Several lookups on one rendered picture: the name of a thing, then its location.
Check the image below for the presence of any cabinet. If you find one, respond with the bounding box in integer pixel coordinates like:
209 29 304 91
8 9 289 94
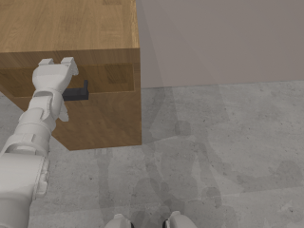
0 0 143 151

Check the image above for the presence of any drawer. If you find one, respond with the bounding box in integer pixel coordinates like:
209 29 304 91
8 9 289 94
0 63 134 98

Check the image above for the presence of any handle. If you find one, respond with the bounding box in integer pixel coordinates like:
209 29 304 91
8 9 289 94
62 80 89 102

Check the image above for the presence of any left robot hand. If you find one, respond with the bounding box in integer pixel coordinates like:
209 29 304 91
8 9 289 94
32 57 79 122

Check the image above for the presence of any left robot upper arm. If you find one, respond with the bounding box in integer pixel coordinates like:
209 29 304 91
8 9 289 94
0 153 50 228

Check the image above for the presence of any robot left forearm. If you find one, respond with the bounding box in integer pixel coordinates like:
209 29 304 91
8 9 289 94
0 87 63 158

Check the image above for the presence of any robot right shin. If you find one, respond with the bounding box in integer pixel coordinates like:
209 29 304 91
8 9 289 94
169 211 181 218

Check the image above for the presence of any robot right thigh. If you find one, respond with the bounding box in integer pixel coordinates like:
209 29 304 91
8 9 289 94
165 215 198 228

